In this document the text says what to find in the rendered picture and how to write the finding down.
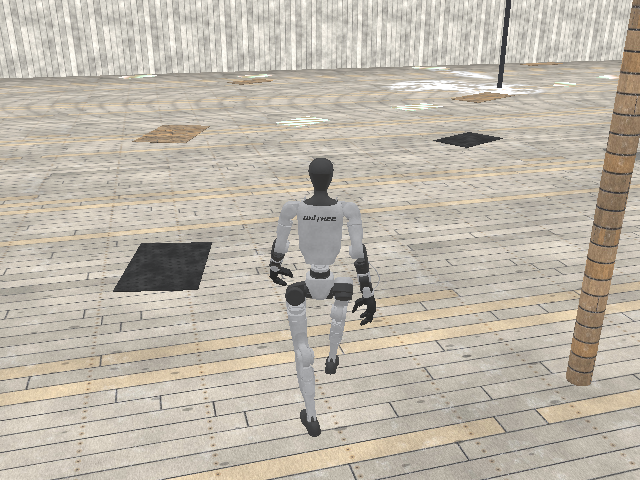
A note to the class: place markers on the right robot forearm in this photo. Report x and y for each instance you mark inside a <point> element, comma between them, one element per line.
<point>363,275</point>

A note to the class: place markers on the humanoid robot torso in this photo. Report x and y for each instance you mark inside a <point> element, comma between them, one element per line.
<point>320,234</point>

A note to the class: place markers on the robot left hand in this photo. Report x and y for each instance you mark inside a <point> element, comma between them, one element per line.
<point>283,271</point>

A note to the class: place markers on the left robot forearm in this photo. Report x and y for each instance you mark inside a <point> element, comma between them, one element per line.
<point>276,259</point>

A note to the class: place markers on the robot right upper arm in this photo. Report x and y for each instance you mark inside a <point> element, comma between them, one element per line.
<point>352,212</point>

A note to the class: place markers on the robot left upper arm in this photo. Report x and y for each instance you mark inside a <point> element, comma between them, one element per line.
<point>288,212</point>

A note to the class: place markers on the humanoid robot head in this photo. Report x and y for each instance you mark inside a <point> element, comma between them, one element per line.
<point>321,173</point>

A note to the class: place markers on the robot right hand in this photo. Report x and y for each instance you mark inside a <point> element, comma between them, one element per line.
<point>371,308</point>

